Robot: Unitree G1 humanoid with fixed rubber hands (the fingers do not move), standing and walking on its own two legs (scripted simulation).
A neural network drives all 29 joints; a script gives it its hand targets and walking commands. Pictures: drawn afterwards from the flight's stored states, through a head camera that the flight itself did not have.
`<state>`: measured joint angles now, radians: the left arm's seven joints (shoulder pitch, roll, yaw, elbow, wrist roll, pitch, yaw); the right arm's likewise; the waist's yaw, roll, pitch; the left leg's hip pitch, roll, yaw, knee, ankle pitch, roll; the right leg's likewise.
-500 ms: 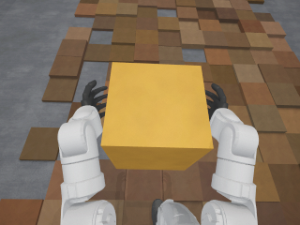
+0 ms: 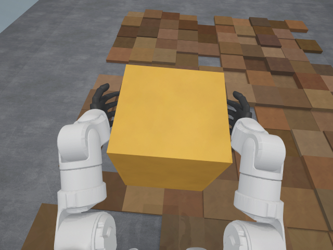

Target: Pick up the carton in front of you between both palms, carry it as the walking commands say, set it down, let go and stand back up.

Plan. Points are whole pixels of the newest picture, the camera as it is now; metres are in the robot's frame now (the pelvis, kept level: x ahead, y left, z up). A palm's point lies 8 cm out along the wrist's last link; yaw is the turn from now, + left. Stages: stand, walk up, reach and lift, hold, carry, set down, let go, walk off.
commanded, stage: carry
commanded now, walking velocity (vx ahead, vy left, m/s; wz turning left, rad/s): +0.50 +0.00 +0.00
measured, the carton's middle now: (168, 135) +0.36 -0.02 +0.07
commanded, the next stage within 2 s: none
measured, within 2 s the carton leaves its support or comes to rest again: neither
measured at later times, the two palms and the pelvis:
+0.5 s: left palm (105, 62) +0.62 +0.16 +0.09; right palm (198, 57) +0.65 -0.14 +0.09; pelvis +0.34 -0.02 +0.00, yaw +2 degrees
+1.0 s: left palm (110, 11) +1.02 +0.20 +0.07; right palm (178, 12) +1.01 -0.10 +0.08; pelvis +0.67 +0.05 -0.03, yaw +1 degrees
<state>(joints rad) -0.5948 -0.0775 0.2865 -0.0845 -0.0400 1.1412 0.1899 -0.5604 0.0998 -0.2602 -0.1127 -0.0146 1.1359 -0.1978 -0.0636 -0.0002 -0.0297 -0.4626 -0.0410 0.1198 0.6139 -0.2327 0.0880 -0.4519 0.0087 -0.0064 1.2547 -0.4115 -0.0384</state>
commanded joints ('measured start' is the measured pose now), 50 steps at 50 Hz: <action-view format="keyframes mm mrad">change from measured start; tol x32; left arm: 1 -486 -689 -491 -51 -43 3 -8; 50 -545 -805 -583 -35 -111 -113 -12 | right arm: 1 -700 759 667 -142 307 -9 62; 27 -181 768 652 -94 72 -83 80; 50 -659 788 617 -82 257 -125 47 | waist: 1 0 76 -433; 50 4 101 -453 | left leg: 1 546 295 -464 -217 341 124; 16 526 143 -34 44 828 -23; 19 -205 -83 -98 743 -267 -92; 38 -91 56 -34 -143 385 -12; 41 278 5 57 -234 423 -6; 43 903 441 -521 -70 714 228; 50 501 320 -405 -278 201 163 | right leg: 1 -252 -40 44 -81 61 -17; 16 231 72 -199 -907 553 -44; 19 818 -376 523 -833 636 -312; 35 404 -170 25 -932 608 -118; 41 387 -88 -80 -476 677 -45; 44 -313 55 10 234 -136 16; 50 -263 -74 13 -51 31 4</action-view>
